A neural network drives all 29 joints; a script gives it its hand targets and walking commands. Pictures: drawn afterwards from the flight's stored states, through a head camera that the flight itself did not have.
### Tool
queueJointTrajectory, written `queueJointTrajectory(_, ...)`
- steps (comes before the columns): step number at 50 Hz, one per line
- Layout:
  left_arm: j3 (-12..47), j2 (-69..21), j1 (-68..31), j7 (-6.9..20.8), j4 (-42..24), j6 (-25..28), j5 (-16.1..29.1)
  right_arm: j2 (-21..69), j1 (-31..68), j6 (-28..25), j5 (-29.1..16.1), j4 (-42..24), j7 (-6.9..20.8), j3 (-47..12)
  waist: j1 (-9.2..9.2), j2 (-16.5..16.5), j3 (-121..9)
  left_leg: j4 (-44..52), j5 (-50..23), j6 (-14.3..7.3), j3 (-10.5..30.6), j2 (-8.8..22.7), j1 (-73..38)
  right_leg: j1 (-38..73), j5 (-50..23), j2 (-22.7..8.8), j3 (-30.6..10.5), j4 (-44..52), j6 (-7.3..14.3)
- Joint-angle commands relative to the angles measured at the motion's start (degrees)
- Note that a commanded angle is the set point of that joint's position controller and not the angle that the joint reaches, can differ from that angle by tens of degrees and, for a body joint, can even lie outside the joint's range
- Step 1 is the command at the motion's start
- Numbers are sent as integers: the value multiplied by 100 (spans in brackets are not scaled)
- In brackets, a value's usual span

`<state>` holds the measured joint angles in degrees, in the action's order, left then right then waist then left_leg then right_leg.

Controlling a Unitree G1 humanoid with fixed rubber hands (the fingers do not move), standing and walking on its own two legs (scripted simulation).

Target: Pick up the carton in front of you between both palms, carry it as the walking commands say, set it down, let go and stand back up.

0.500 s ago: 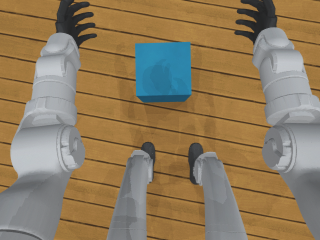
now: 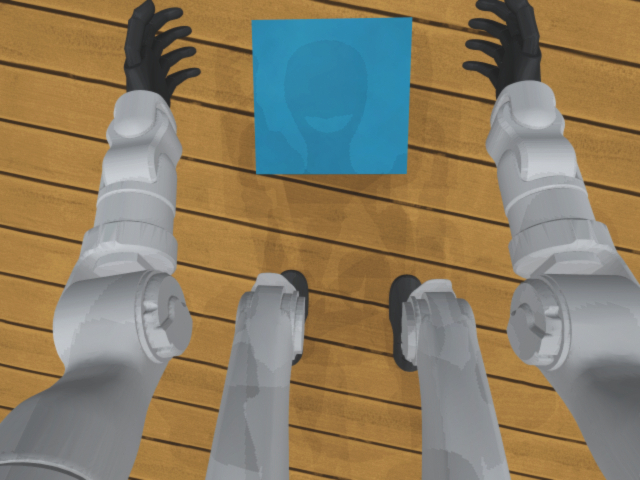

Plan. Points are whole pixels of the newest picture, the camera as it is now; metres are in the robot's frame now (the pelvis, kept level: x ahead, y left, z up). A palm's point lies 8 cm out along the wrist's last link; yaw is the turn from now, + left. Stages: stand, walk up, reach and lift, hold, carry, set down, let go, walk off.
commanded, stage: reach and lift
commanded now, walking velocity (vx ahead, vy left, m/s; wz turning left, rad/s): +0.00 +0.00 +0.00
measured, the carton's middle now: (331, 113) +0.50 +0.05 -0.41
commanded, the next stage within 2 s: none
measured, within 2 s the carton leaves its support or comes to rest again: leaves its support in 1.34 s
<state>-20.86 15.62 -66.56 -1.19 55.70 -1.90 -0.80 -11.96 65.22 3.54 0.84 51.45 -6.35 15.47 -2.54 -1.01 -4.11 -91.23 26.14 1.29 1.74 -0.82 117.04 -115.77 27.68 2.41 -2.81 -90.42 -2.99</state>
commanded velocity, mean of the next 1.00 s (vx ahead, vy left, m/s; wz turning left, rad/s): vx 0.00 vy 0.00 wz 0.00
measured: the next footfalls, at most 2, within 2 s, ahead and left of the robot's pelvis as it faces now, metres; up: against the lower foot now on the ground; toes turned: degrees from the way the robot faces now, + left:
none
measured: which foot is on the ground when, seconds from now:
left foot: down 0.00-1.00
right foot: down 0.00-1.00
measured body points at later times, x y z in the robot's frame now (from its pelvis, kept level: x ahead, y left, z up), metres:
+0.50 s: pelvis -0.07 +0.00 -0.16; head +0.31 +0.02 +0.07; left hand +0.50 +0.22 -0.35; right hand +0.51 -0.15 -0.35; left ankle +0.06 +0.12 -0.50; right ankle +0.06 -0.13 -0.50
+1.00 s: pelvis -0.06 +0.00 -0.17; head +0.32 +0.01 +0.07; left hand +0.51 +0.20 -0.35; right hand +0.51 -0.13 -0.35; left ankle +0.06 +0.12 -0.50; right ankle +0.06 -0.13 -0.50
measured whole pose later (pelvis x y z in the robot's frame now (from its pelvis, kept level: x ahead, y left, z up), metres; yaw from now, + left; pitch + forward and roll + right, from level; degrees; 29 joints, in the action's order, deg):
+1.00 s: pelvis -0.06 +0.00 -0.17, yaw +0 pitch +36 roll -1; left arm -5.1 21.7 -87.6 -4.4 67.5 -2.8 11.7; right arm -16.5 86.2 3.6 -10.2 63.6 -8.0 5.6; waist -1.8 -0.2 23.2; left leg -125.7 32.6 1.8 2.5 -1.6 129.3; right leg -128.2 33.5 3.9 -2.1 -125.4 -3.8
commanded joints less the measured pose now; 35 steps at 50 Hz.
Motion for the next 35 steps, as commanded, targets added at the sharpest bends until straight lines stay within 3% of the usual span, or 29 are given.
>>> queueJointTrajectory(1, 745, 1255, -1523, -104, -767, 26, 871, -760, 1645, 14, -779, -762, -308, -712, -26, -125, -6625, -741, -3080, 152, -310, -183, -3257, 3337, -3012, 223, 441, -909, -56)
queueJointTrajectory(4, 1026, 1314, -1677, -89, -633, -96, 1147, -817, 1748, 116, -834, -548, -346, -687, 52, -45, -6785, -1210, -3319, 197, -283, -197, -3092, 3299, -3289, 249, 458, -1425, -26)
queueJointTrajectory(6, 1117, 1486, -2162, -133, -604, -172, 1247, -995, 2263, 167, -970, -571, -378, -716, -14, 119, -6447, -1426, -2600, 184, -341, -148, -3126, 2725, -2321, 223, 520, -1536, -32)
queueJointTrajectory(10, 1139, 1670, -2780, -217, -263, -278, 1093, -1097, 2760, 270, -1050, -147, -325, -654, -86, 320, -5724, -1693, -1818, 163, -396, -83, -2782, 2270, -1521, 200, 544, -1828, -26)
queueJointTrajectory(14, 1169, 1739, -3421, -245, 407, -297, 975, -1236, 3466, 272, -1068, 506, -215, -635, -126, 242, -4596, -1861, -647, 109, -380, 35, -2080, 1889, -563, 104, 529, -2041, -18)
queueJointTrajectory(18, 1256, 1801, -3986, -234, 763, -229, 1044, -1398, 3992, 187, -1135, 895, -168, -728, -76, 155, -4196, -2083, -282, 53, -314, 118, -1973, 1873, -269, 4, 516, -2278, -29)
queueJointTrajectory(22, 1304, 1955, -4418, -243, 909, -129, 1189, -1478, 4415, 88, -1240, 994, -144, -940, -138, -77, -4156, -2302, -431, 17, -245, 123, -1923, 2021, -367, -75, 521, -2513, -32)
queueJointTrajectory(25, 1360, 1956, -4287, -241, 997, -57, 1205, -1432, 4469, 18, -1186, 787, -146, -967, -51, -144, -4153, -2389, -854, 6, -203, 80, -2073, 2027, -795, -27, 574, -2630, -41)
queueJointTrajectory(30, 1501, 1540, -3812, -289, 963, 35, 1195, -1200, 3764, -125, -1235, 806, -122, -1036, -80, 183, -4791, -2573, -2132, 45, -189, -47, -3028, 1965, -1679, 98, 698, -2874, -93)
queueJointTrajectory(35, 1445, 1351, -3351, -294, 922, 33, 1153, -1128, 3138, -131, -1013, 1038, -112, -769, 68, 242, -4493, -2602, -2352, 91, -123, -100, -3023, 1421, -1636, 173, 756, -2860, -108)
